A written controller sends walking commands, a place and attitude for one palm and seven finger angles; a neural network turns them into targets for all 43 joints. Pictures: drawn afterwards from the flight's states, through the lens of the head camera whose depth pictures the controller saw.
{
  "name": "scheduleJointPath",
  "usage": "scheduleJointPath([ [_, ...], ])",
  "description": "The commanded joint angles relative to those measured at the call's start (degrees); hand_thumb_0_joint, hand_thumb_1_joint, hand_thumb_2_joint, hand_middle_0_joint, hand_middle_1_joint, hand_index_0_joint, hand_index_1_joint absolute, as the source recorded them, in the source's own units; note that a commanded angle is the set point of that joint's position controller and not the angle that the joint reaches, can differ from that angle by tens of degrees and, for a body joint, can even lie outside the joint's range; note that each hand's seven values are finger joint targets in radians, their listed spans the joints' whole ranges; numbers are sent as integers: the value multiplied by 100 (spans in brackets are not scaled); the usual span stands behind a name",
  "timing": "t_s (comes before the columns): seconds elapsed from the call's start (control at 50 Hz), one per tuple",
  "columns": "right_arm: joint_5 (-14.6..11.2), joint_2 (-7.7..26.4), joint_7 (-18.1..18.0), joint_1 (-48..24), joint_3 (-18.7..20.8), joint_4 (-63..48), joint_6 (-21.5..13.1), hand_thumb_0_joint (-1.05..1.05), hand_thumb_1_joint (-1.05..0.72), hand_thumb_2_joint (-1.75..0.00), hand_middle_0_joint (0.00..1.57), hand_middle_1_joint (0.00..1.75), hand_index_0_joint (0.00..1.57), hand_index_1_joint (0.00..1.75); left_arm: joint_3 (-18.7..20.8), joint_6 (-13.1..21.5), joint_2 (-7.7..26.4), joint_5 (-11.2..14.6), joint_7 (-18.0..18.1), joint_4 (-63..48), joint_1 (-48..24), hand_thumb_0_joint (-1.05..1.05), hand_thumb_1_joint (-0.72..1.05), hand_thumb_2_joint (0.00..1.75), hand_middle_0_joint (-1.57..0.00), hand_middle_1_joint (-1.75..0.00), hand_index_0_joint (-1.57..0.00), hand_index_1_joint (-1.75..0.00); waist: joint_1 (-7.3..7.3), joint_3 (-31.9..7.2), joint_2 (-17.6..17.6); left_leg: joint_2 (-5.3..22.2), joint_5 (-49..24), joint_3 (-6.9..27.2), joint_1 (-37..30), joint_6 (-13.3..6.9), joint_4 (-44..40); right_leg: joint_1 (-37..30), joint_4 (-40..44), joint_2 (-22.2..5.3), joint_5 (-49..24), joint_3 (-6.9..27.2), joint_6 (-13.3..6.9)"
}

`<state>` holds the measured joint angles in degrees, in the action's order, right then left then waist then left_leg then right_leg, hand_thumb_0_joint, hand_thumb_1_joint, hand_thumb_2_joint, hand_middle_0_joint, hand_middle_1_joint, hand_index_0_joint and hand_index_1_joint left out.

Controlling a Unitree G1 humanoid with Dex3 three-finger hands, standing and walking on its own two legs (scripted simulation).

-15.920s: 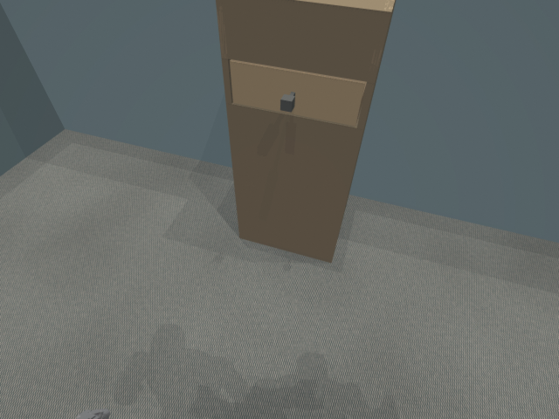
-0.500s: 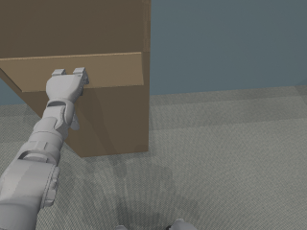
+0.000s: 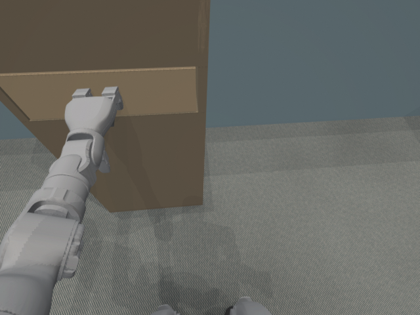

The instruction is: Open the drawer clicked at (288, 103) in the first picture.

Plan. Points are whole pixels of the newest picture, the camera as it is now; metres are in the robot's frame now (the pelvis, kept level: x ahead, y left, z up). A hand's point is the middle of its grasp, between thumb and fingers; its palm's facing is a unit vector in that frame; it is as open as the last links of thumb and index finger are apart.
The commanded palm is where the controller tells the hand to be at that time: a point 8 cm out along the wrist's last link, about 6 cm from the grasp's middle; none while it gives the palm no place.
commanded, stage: close the thumb around the handle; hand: left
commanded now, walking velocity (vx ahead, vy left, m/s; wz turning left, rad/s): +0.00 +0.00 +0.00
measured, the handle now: (105, 109) +0.53 +0.19 +0.03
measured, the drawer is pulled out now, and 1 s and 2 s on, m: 0.00 0.00 0.13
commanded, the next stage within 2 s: pull the drawer open in 0.72 s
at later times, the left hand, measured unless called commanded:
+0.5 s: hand (102, 130) +0.49 +0.20 +0.01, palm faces -0.07 -0.04 -1.00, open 7.9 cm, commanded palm +0.47 +0.20 +0.07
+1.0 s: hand (102, 133) +0.48 +0.20 +0.01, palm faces -0.07 -0.05 -1.00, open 6.7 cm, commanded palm +0.45 +0.20 +0.07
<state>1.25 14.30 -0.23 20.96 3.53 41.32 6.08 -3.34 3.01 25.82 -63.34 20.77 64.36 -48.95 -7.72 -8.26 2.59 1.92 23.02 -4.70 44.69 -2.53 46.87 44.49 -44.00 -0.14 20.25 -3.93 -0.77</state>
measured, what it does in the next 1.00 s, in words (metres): stands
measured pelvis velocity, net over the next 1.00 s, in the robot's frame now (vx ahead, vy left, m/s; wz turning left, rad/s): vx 0.01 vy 0.00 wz -0.01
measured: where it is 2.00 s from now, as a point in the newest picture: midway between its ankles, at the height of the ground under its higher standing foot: outside the picture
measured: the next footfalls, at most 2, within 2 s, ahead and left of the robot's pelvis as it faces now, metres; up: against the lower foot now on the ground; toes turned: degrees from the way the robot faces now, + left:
none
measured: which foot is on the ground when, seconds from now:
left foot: down 0.00-1.00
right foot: down 0.00-1.00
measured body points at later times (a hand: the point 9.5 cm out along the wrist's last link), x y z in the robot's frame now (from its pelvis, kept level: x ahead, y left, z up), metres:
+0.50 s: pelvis +0.00 -0.01 +0.00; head +0.11 -0.01 +0.44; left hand +0.49 +0.20 +0.07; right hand +0.00 -0.28 -0.13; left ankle -0.02 +0.09 -0.70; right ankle +0.00 -0.12 -0.70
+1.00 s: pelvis +0.01 +0.00 +0.00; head +0.11 -0.01 +0.44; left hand +0.48 +0.20 +0.07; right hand +0.01 -0.28 -0.12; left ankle -0.02 +0.09 -0.70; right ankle +0.00 -0.12 -0.70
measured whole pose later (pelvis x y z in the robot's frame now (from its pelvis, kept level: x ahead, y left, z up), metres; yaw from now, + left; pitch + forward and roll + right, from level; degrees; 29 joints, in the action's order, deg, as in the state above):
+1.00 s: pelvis +0.01 +0.00 +0.00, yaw -1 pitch +20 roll -1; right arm 0.9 14.2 -0.4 20.0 3.6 40.9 7.0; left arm -1.8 3.0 25.4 -62.5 20.5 61.3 -45.0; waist -7.1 -8.5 2.4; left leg 2.2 22.7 -5.2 42.3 -2.1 44.9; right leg 42.5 -42.4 0.4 19.9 -3.3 -1.1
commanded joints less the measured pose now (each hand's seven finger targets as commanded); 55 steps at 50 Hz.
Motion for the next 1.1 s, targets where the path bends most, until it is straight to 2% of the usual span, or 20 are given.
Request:
scheduleJointPath([
  [0.0, 21, 979, -80, 852, 322, -257, -76, 0, -90, -90, 20, 30, 20, 30, 270, -57, 1163, 6, 258, -1020, -2443, 0, -50, 30, -30, -120, -30, -120, -74, -2494, 274, -176, -2714, 505, -1927, 56, -302, -929, 331, 317, -1917, 189, -111],
  [0.06, 23, 970, -81, 843, 320, -223, -67, 0, -90, -90, 20, 30, 20, 30, 216, -81, 1084, 41, 232, -1001, -2504, 0, -33, 37, -31, -122, -31, -122, -131, -2431, 205, -169, -2765, 516, -1927, 54, -301, -940, 353, 320, -1964, 185, -112],
  [0.1, 15, 983, -85, 851, 321, -232, -53, 0, -90, -90, 20, 30, 20, 30, 348, -79, 1243, 72, 209, -1010, -2343, 0, -22, 42, -32, -123, -32, -123, -59, -2502, 146, -196, -2688, 457, -1862, 34, -320, -1124, 385, 311, -2057, 218, -94],
  [0.16, -2, 981, -113, 812, 284, -226, -51, 0, -90, -90, 20, 30, 20, 30, 268, -79, 1246, 41, 166, -902, -2453, 0, -5, 49, -33, -125, -33, -125, -119, -2232, 80, -224, -2474, 455, -1628, 19, -376, -1147, 423, 299, -1990, 235, -104],
  [0.24, 8, 968, -118, 823, 305, -253, -63, 0, -90, -90, 20, 30, 20, 30, 358, -16, 1304, 37, 157, -1010, -2264, 0, 17, 59, -35, -127, -35, -127, -34, -2476, 170, -223, -2630, 425, -1783, 22, -341, -1223, 392, 300, -2107, 251, -101],
  [0.32, 2, 971, -129, 801, 291, -246, -56, 0, -90, -90, 20, 30, 20, 30, 382, 18, 1364, 49, 152, -946, -2187, 0, 40, 68, -36, -130, -36, -130, -55, -2316, 28, -245, -2526, 368, -1583, 2, -354, -1324, 423, 286, -2203, 275, -78],
  [0.38, 6, 981, -137, 820, 292, -252, -53, 0, -90, -90, 20, 30, 20, 30, 580, 65, 1641, 9, 181, -1092, -2240, 0, 56, 76, -38, -131, -38, -131, 16, -2524, 99, -254, -2654, 366, -1578, -3, -332, -1481, 359, 276, -2363, 305, -86],
  [0.42, 23, 946, -117, 776, 321, -279, -47, 0, -90, -90, 20, 30, 20, 30, 462, 76, 1388, 24, 184, -1187, -2028, 0, 68, 80, -38, -133, -38, -133, 61, -2642, 261, -238, -2893, 349, -1777, 24, -303, -1431, 354, 282, -2460, 283, -91],
  [0.48, 10, 957, -99, 778, 327, -260, -37, 0, -90, -90, 20, 30, 20, 30, 385, 75, 1277, 71, 196, -1172, -2073, 0, 84, 88, -40, -134, -40, -134, -10, -2445, 93, -230, -2831, 357, -1719, 16, -323, -1397, 394, 288, -2433, 281, -73],
  [0.5, 4, 955, -95, 767, 329, -263, -32, 0, -90, -90, 20, 30, 20, 30, 452, 61, 1335, 57, 203, -1143, -1943, 0, 90, 90, -40, -135, -40, -135, 59, -2502, 146, -239, -2794, 355, -1722, 23, -329, -1413, 388, 290, -2385, 279, -85],
  [0.56, -2, 975, -104, 749, 319, -227, -31, 0, -90, -90, 20, 30, 20, 30, 459, 9, 1376, 51, 216, -1045, -2070, 0, 90, 90, -40, -135, -40, -135, -18, -2284, 4, -234, -2653, 363, -1632, 14, -371, -1377, 434, 283, -2293, 270, -85],
  [0.6, 0, 960, -102, 740, 325, -241, -44, 0, -90, -90, 20, 30, 20, 30, 331, 31, 1290, 12, 257, -1233, -2271, 0, 90, 90, -40, -135, -40, -135, -24, -2403, 264, -241, -2661, 348, -1748, 19, -382, -1316, 430, 284, -2272, 277, -91],
  [0.64, 6, 976, -92, 737, 322, -228, -26, 0, -90, -90, 20, 30, 20, 30, 450, -26, 1412, -32, 292, -1124, -2133, 0, 90, 90, -40, -135, -40, -135, 19, -2463, 232, -234, -2763, 368, -1790, 30, -353, -1298, 395, 293, -2264, 261, -98],
  [0.68, 10, 965, -88, 760, 322, -210, -21, 0, -90, -90, 20, 30, 20, 30, 315, -68, 1265, -29, 302, -1085, -2287, 0, 90, 90, -40, -135, -40, -135, -68, -2393, 202, -232, -2742, 381, -1781, 27, -347, -1235, 420, 297, -2253, 255, -87],
  [0.76, 4, 993, -113, 751, 294, -201, -12, 0, -90, -90, 20, 30, 20, 30, 430, -138, 1459, 3, 262, -987, -2414, 0, 90, 90, -40, -135, -40, -135, -80, -2379, 92, -255, -2640, 370, -1672, 14, -365, -1347, 432, 286, -2258, 270, -87],
  [0.8, -3, 987, -116, 730, 284, -221, -4, 0, -90, -90, 20, 30, 20, 30, 507, -147, 1572, -1, 251, -961, -2248, 0, 90, 90, -40, -135, -40, -135, -1, -2453, 203, -270, -2582, 347, -1675, 17, -379, -1403, 431, 284, -2240, 285, -86],
  [0.9, -24, 935, -100, 642, 292, -349, 10, 0, -90, -90, 20, 30, 20, 30, 405, -59, 1256, 68, 156, -1141, -1660, 0, 90, 90, -40, -135, -40, -135, 178, -2482, 258, -223, -2829, 344, -1839, 47, -444, -1481, 414, 293, -2310, 238, -105],
  [0.94, -31, 936, -97, 612, 306, -379, 9, 0, -90, -90, 20, 30, 20, 30, 448, -18, 1228, 80, 143, -1214, -1410, 0, 90, 90, -40, -135, -40, -135, 232, -2446, 77, -211, -2837, 338, -1824, 38, -471, -1572, 432, 296, -2326, 237, -101],
  [1.0, -32, 907, -68, 544, 330, -439, 22, 0, -90, -90, 20, 30, 20, 30, 466, 47, 1127, 89, 149, -1464, -1016, 0, 90, 90, -40, -135, -40, -135, 344, -2466, 149, -190, -3086, 315, -1946, 43, -473, -1626, 434, 301, -2439, 241, -110],
  [1.08, -48, 910, -61, 443, 331, -468, 45, 0, -90, -90, 20, 30, 20, 30, 462, 43, 1064, 56, 212, -1615, -732, 0, 90, 90, -40, -135, -40, -135, 378, -2246, -42, -182, -2987, 313, -1859, 37, -558, -1678, 475, 293, -2399, 234, -114],
])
